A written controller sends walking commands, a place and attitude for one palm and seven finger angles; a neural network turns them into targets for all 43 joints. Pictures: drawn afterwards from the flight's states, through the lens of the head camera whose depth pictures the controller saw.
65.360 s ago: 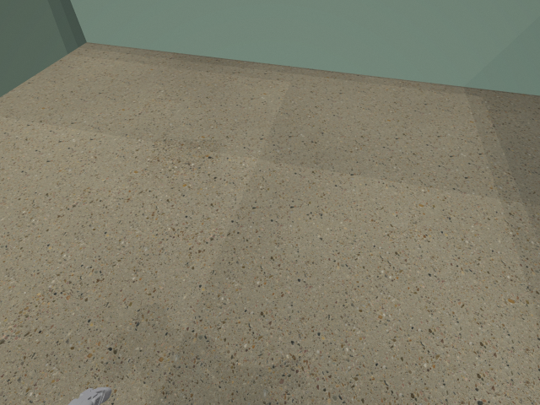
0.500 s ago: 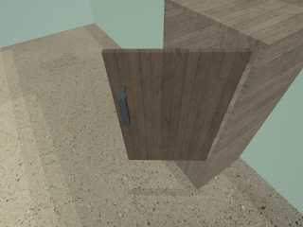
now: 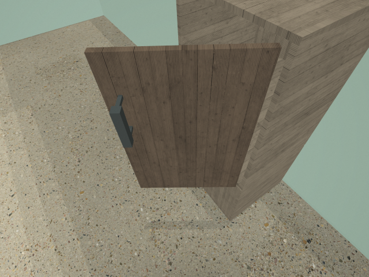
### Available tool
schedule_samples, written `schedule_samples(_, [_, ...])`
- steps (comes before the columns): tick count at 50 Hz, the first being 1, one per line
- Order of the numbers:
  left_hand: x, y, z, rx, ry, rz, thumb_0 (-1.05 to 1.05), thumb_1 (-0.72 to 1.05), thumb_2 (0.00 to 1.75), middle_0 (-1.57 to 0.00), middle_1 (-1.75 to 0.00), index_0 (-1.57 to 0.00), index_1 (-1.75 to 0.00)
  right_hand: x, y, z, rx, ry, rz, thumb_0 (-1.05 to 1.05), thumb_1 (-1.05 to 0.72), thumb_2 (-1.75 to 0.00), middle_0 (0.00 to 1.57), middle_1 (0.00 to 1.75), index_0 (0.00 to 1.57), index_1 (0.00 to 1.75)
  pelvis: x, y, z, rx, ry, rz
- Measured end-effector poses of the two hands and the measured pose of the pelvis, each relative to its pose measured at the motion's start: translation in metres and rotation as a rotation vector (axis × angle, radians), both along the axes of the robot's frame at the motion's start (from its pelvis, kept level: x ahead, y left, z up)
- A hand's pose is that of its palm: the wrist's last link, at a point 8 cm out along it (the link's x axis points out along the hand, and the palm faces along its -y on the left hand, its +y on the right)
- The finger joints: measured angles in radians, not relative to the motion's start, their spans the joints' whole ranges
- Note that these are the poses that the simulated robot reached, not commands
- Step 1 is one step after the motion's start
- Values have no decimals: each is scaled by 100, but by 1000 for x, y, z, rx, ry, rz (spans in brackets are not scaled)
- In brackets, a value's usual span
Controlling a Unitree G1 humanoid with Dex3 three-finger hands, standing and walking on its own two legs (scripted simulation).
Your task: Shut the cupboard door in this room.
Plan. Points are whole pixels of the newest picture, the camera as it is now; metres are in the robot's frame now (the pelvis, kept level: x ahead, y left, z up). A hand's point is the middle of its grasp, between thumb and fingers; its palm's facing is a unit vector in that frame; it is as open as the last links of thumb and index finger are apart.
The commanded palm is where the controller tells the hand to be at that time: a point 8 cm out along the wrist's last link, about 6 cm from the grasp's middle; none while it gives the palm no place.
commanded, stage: come to a stop and stand still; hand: left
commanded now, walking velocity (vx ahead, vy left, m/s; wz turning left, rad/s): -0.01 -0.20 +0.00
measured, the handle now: (124, 121) +0.44 +0.17 +0.07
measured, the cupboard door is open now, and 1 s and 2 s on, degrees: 55 55 55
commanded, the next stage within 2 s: look again from close up in 1.06 s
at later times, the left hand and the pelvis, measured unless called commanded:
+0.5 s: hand out of the picture -0.01 +0.13 -0.16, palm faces +0.12 -0.97 -0.21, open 7.4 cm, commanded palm none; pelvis -0.02 -0.05 +0.01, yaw +1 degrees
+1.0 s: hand out of the picture -0.06 +0.08 -0.17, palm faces +0.03 -0.99 -0.15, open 7.4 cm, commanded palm none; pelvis -0.05 -0.08 +0.01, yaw +1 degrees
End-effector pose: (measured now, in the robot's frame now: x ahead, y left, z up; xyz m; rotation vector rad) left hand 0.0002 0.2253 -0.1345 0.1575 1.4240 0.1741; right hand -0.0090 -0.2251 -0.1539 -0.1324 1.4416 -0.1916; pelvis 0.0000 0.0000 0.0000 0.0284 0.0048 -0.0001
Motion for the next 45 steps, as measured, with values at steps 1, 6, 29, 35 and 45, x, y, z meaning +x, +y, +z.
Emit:
schedule_samples(1, [0,-4,0,4,-7,1,0,91,90,-20,-30,-20,-30,1,-6,0,-4,4,-1,1,-91,-90,20,30,20,30,-1,-4,0,-2,3,5])
schedule_samples(6, [-5,-25,3,-3,-28,34,0,91,90,-20,-30,-20,-30,12,-32,11,-27,-2,18,1,-91,-90,20,30,20,30,-5,-24,6,0,13,12])
schedule_samples(29, [-29,-44,9,47,-90,73,0,91,90,-20,-30,-20,-30,-19,-45,5,33,-28,73,1,-91,-90,20,30,20,30,-33,-50,4,2,-7,28])
schedule_samples(35, [-67,-66,4,28,8,32,0,91,90,-19,-30,-20,-30,-8,-69,3,31,-81,59,2,-94,-90,20,30,20,30,-42,-67,1,9,0,26])
schedule_samples(45, [-73,-98,-4,-55,-6,13,0,91,90,-20,-30,-20,-30,2,-93,22,-23,-153,60,1,-92,-90,20,30,20,30,-47,-79,8,-17,-43,14])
